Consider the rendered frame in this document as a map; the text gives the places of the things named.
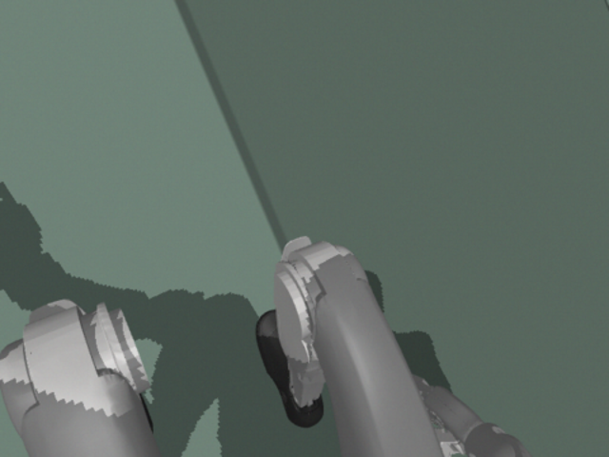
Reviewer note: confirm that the right robot foot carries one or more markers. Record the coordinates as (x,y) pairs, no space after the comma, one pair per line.
(276,367)

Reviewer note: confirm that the right robot hand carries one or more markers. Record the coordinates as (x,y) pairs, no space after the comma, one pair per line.
(450,413)

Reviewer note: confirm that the right robot arm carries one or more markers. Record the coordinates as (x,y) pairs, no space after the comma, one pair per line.
(489,440)

